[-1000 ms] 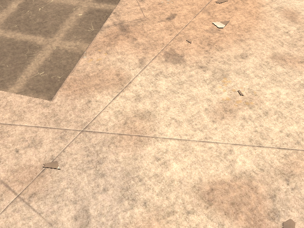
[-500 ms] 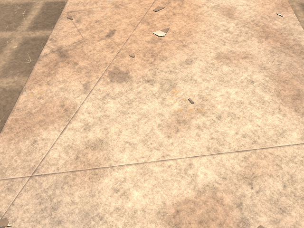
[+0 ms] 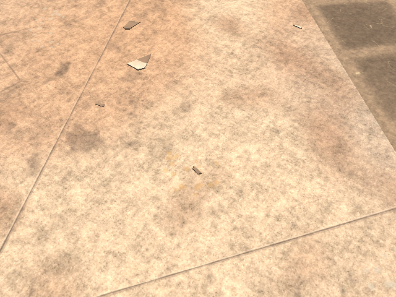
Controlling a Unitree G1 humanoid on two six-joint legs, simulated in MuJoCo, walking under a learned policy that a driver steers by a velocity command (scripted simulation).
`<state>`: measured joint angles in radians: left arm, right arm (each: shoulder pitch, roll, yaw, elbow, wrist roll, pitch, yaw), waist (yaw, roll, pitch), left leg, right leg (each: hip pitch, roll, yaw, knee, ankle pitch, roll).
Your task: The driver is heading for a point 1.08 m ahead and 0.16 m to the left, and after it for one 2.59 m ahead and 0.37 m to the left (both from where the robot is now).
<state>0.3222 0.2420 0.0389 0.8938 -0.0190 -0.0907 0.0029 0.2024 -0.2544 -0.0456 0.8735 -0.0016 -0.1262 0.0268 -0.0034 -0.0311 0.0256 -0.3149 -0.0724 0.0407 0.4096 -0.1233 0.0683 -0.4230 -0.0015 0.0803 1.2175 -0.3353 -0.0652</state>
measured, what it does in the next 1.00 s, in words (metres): walks ahead, turning left: right foot, then left foot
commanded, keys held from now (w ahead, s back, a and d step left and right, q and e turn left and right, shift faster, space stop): w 0.36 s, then w+q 0.64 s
